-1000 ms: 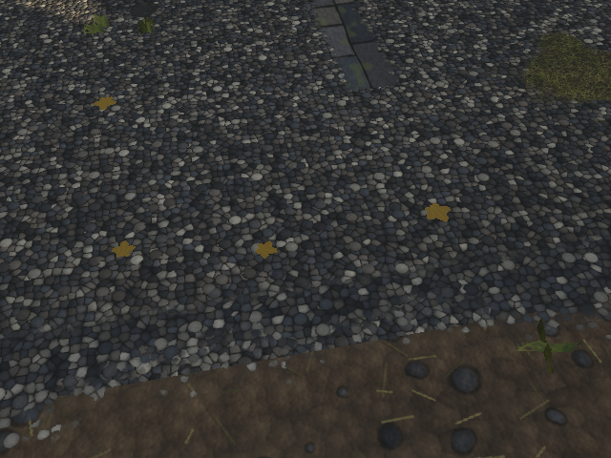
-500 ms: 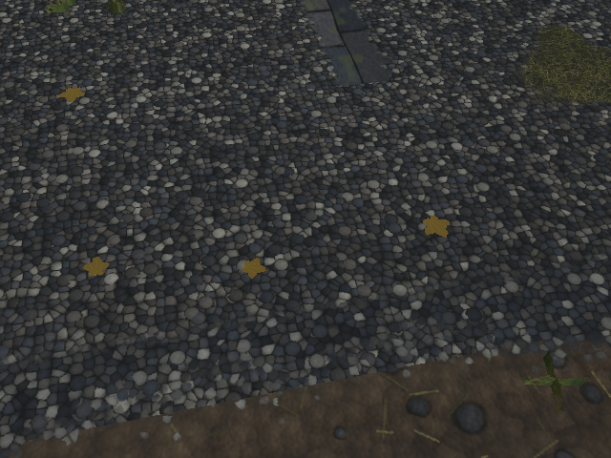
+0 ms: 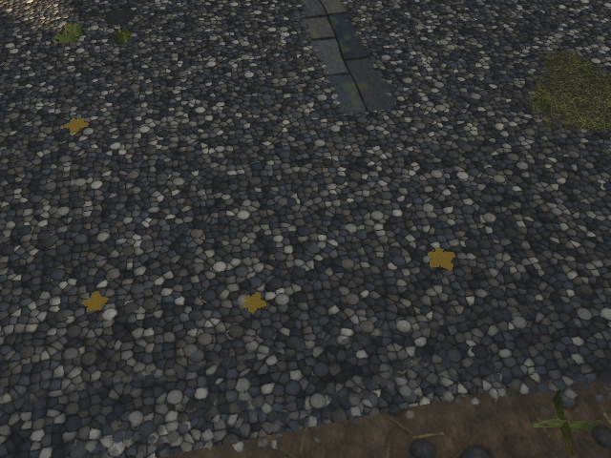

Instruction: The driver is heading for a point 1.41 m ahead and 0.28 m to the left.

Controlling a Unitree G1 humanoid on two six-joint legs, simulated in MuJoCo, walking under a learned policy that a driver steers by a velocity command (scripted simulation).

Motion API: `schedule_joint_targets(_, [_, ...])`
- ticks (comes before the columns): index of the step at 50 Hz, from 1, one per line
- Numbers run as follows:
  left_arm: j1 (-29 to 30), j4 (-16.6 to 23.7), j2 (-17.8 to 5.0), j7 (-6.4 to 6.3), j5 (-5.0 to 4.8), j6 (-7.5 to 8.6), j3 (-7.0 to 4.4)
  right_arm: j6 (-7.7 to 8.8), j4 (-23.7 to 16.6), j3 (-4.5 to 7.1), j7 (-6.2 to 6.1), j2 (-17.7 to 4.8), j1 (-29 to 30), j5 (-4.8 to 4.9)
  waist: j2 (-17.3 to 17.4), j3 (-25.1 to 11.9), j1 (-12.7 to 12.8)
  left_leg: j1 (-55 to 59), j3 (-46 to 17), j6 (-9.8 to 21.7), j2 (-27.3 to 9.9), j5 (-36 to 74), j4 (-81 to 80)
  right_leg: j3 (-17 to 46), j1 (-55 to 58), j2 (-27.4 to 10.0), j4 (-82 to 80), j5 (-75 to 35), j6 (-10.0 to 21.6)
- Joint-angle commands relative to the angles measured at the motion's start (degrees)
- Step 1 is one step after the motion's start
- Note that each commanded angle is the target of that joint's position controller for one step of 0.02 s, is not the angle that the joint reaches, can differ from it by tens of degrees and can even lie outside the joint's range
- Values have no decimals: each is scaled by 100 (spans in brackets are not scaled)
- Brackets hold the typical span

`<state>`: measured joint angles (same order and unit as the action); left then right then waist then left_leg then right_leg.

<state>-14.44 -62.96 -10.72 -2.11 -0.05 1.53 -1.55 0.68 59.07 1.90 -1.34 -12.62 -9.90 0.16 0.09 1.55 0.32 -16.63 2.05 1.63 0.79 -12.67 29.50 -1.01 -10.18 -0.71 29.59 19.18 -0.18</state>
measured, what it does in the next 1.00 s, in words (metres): walks ahead, turning left: right foot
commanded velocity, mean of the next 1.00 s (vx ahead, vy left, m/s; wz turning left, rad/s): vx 0.40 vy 0.00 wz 0.30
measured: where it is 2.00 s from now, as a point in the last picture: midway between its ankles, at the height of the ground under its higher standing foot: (206, 284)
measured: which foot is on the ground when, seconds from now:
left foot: down 0.00-0.72, up 0.74-1.00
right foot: down 0.00-0.26, up 0.28-0.68, down 0.70-1.00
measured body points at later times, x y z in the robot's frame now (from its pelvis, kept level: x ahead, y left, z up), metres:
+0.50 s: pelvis +0.17 +0.05 +0.01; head +0.18 +0.07 +0.46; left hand +0.31 +0.33 -0.09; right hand +0.18 -0.20 -0.12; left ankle +0.07 +0.11 -0.73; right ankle +0.32 -0.11 -0.67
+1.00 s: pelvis +0.44 +0.07 +0.01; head +0.46 +0.09 +0.46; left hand +0.35 +0.33 -0.13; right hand +0.68 -0.12 -0.09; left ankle +0.51 +0.27 -0.68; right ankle +0.46 -0.04 -0.73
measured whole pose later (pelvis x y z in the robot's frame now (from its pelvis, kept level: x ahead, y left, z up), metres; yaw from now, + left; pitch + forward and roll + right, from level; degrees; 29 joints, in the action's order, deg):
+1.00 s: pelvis +0.44 +0.07 +0.01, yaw +20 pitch +2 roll -2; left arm -19.8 -55.1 -14.9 0.7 -0.4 6.0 -3.7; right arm 4.3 46.8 3.3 -0.2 -15.8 -8.2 0.4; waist 2.0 0.7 3.9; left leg -37.7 -2.5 1.7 -7.1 -7.6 47.7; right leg -2.6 -6.7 3.2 14.1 9.0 1.7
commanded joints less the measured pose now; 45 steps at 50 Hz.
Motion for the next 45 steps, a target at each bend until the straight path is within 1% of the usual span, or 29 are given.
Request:
schedule_joint_targets(1, [-472, 54, -741, -24, -70, -19, -158, 5, -97, 124, -24, -556, -150, 69, -186, -49, 7, 329, -87, 346, -30, -1227, -43, 306, -581, -204, -620, 978, 446])
schedule_joint_targets(2, [-478, 103, -772, -29, -99, 3, -175, 36, -128, 132, -23, -568, -84, 82, -243, 276, 28, -76, -134, 375, -26, -1944, -14, 530, -708, -338, -735, 1660, 606])
schedule_joint_targets(4, [-770, 109, -860, -20, -164, 148, -210, 221, -247, 115, 20, -464, 156, 122, -440, 712, 159, -908, -134, 396, -34, -1960, 369, 1273, -458, -825, -1064, 2119, 945])
schedule_joint_targets(6, [-981, 48, -1164, -8, -162, 296, -328, 412, -394, 84, 127, -298, 399, 159, -995, 864, 193, -1792, 119, 419, -32, -1069, 1189, 2279, 323, -1744, -1448, 1661, 1335])
schedule_joint_targets(7, [-1011, 57, -1104, 0, -139, 356, -335, 465, -470, 92, 174, -330, 553, 157, -936, 871, 214, -2015, 33, 479, -150, -1046, 1361, 2388, 521, -1967, -1390, 995, 1386])
schedule_joint_targets(9, [-893, 136, -1035, 34, -121, 404, -339, 489, -511, 107, 243, -334, 483, 188, -829, 717, 105, -1903, 21, 576, -245, -1288, 1225, 1958, 739, -2007, -1163, -41, 1225])
schedule_joint_targets(11, [-273, 370, -1107, 71, -128, 362, -348, 434, -262, 199, 267, -422, -315, 216, -705, 408, -397, 33, 300, 702, 44, -711, 328, 873, -238, -1437, -744, -671, 765])
schedule_joint_targets(12, [48, 531, -1083, 82, -88, 368, -332, 400, -17, 357, 266, -719, -1042, 182, -299, 118, -723, 1242, -112, 855, 24, -390, 72, 167, -941, -907, 258, -1614, 467])
schedule_joint_targets(13, [288, 871, -780, 70, -38, 442, -243, 414, 127, 573, 267, -1419, -1863, 215, 1290, -91, -933, 2298, -2706, 1589, -1089, -721, -986, -714, -2343, 51, 2547, -1553, -131])
schedule_joint_targets(14, [445, 1006, -645, 72, -59, 578, -191, 461, 118, 479, 331, -1277, -2096, 146, 1715, -449, -935, 3040, -4706, 2049, -1975, -484, -1875, 94, -3417, 399, 3928, 916, -112])
schedule_joint_targets(15, [581, 1108, -752, 155, -207, 708, -210, 525, 9, 344, 306, -934, -1697, 73, 1085, -165, -679, 2997, -4370, 1916, -2041, -233, -1681, 525, -4062, 28, 4575, 922, 98])
schedule_joint_targets(16, [633, 1130, -823, 209, -251, 779, -212, 562, -135, 276, 307, -708, -1423, 28, 578, -110, -526, 2828, -3651, 1719, -1811, 171, -1523, 535, -4135, -171, 4662, 551, 263])
schedule_joint_targets(17, [619, 1126, -859, 218, -187, 812, -246, 568, -235, 240, 311, -672, -1221, 29, 97, 0, -352, 2561, -3112, 1567, -1635, 554, -1548, 528, -4131, -340, 4276, 110, 320])
schedule_joint_targets(18, [571, 1112, -965, 197, -73, 784, -314, 548, -343, 189, 289, -599, -1046, 28, -85, -5, -203, 2202, -2665, 1417, -1502, 974, -1665, 511, -3807, -516, 3804, -313, 325])
schedule_joint_targets(22, [1038, 1383, -784, 167, -37, 630, -320, 426, -460, 191, 84, -742, -1243, 41, 242, 210, -131, 1420, -1804, 1243, -1029, 1696, -1971, 206, -3220, -347, 2206, -1060, -41])
schedule_joint_targets(26, [2113, 1852, -564, 231, -68, 611, -201, 382, -543, 269, -20, -966, -1461, 43, 483, 405, -404, 549, -1490, 985, -739, 1285, -2042, -7, -2296, 68, 327, -2253, -157])
schedule_joint_targets(30, [2350, 2146, -852, 268, -136, 621, -238, 387, -522, 319, -20, -908, -1569, 165, 590, 393, -372, 949, -1900, 840, -1016, 1173, -1778, 338, -1939, 49, -289, -2508, -75])
schedule_joint_targets(32, [2171, 2155, -1045, 286, -126, 668, -289, 344, -565, 378, -46, -977, -1484, 134, 638, 246, -218, 1415, -1972, 773, -1177, 1812, -1388, 347, -1747, 47, -382, -2166, 43])
schedule_joint_targets(33, [1840, 2089, -1168, 285, -102, 698, -343, 322, -598, 399, -45, -991, -1453, 97, 699, -9, -66, 1596, -1909, 716, -1135, 2740, -961, 221, -1299, 143, -385, -1952, 160])
schedule_joint_targets(34, [1158, 1908, -1343, 267, -77, 716, -437, 301, -637, 376, -20, -916, -1445, 39, 698, -517, 234, 1635, -1735, 601, -885, 3570, -153, 96, -404, 210, -418, -1859, 359])
schedule_joint_targets(35, [127, 1738, -1534, 250, 9, 720, -497, 292, -795, 307, 21, -798, -1273, -38, 623, -1345, 708, 912, -1585, 457, -613, 3133, 1179, 602, 1178, -357, -65, -1678, 728])
schedule_joint_targets(36, [-791, 1545, -1936, 234, 115, 670, -613, 357, -835, 179, 52, -259, -1965, 5, -691, -2306, 581, -1079, -1128, 68, 193, 982, 3292, 2862, 3371, -1687, -235, -643, 1539])
schedule_joint_targets(37, [-940, 1357, -1697, 325, 42, 646, -549, 431, -750, 110, 88, -229, -2348, 204, -1914, -2608, 455, -2123, -1265, 29, 425, -1976, 4419, 4856, 3709, -2332, -1242, 373, 1910])
schedule_joint_targets(38, [-474, 1432, -1226, 332, -70, 638, -429, 458, -804, 237, 86, -802, -1866, 293, -1220, -1540, 464, -2626, -1349, 96, 37, -1697, 4873, 4274, 2914, -2085, -1378, 1020, 1608])
schedule_joint_targets(39, [10, 1541, -1017, 314, -77, 608, -362, 481, -982, 257, 82, -966, -1183, 262, -550, -829, 423, -2592, -1111, 149, -228, -1189, 4734, 3300, 1902, -1824, -1484, 676, 1370])
schedule_joint_targets(40, [360, 1557, -993, 324, -4, 595, -336, 501, -1093, 267, 63, -905, -823, 169, -192, -412, 245, -2379, -964, 173, -438, -847, 4393, 2718, 992, -1619, -1661, 3, 1306])
schedule_joint_targets(41, [517, 1561, -873, 340, 64, 606, -283, 475, -1122, 305, 52, -865, -740, 78, -182, -269, 73, -2089, -922, 208, -643, -651, 4071, 2278, 458, -1403, -1816, -521, 1236])
schedule_joint_targets(42, [555, 1512, -872, 348, 91, 602, -271, 435, -1130, 294, 67, -730, -887, 88, -409, -271, -89, -1839, -896, 208, -751, -601, 3884, 2058, 134, -1343, -1942, -707, 1280])
schedule_joint_targets(45, [360, 1373, -1048, 325, 8, 618, -313, 368, -1241, 215, 76, -486, -733, 65, -406, -111, -153, -1869, -680, 96, -919, -339, 3076, 1520, -256, -1277, -2320, -1028, 1424])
